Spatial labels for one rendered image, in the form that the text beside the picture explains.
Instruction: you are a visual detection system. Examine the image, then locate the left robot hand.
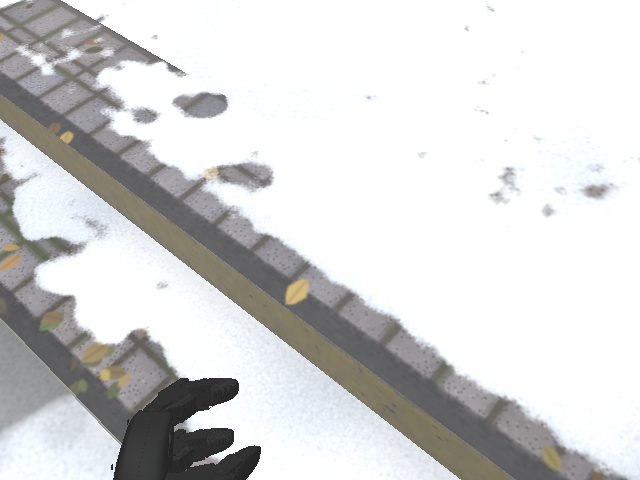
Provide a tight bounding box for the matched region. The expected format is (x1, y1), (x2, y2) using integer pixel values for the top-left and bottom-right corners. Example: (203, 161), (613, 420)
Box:
(111, 378), (261, 480)

